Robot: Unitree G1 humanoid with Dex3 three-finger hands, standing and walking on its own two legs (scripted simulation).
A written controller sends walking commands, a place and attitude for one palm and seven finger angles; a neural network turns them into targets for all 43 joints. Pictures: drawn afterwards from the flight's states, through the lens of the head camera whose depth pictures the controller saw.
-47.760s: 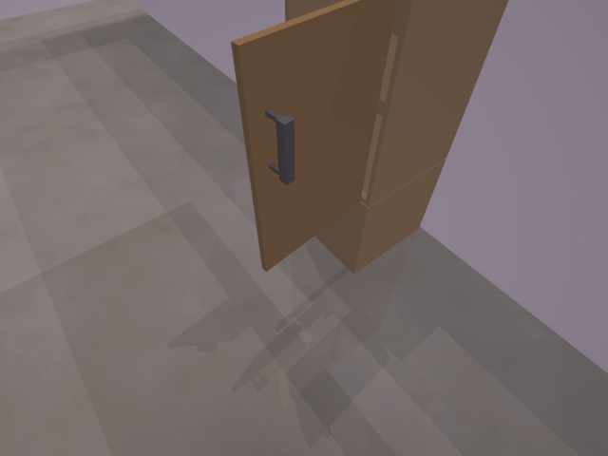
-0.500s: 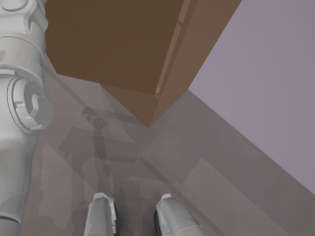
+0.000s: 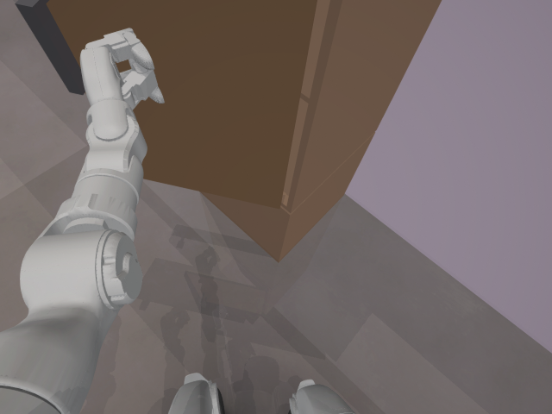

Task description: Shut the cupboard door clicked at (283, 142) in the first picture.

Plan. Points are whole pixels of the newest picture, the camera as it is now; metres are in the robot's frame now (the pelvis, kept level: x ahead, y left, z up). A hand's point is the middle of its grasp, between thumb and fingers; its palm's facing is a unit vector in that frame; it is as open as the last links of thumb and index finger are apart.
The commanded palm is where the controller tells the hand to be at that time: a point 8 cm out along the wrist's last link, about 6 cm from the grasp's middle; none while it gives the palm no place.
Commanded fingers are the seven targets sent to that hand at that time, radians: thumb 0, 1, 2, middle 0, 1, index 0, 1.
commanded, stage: pull the fist back off the door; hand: left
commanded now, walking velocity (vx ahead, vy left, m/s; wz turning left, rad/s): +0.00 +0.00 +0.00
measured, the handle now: (64, 41) +0.65 +0.22 +0.12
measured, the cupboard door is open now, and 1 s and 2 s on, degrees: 31 31 31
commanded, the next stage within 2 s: draw the hand back to the body in 0.26 s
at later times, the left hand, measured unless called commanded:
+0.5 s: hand (153, 101) +0.50 +0.09 +0.14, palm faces +0.16 -0.99 -0.01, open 3.1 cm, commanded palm +0.44 +0.14 +0.14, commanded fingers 0.00 0.90 0.90 -1.30 -1.50 -1.30 -1.50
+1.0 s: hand (52, 212) +0.34 +0.16 +0.17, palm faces +0.16 -0.97 -0.16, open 3.1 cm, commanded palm +0.29 +0.22 +0.18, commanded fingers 0.00 0.90 0.90 -0.97 -1.14 -0.97 -1.14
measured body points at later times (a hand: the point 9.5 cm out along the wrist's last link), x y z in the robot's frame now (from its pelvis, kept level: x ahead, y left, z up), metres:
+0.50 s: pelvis +0.00 -0.02 +0.01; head +0.07 -0.03 +0.46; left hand +0.48 +0.14 +0.14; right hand +0.06 -0.27 -0.12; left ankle +0.05 +0.13 -0.68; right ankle -0.05 -0.12 -0.68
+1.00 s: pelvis +0.00 -0.01 +0.05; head -0.01 -0.04 +0.50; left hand +0.32 +0.22 +0.18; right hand +0.17 -0.25 -0.05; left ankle +0.05 +0.13 -0.68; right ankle -0.05 -0.12 -0.68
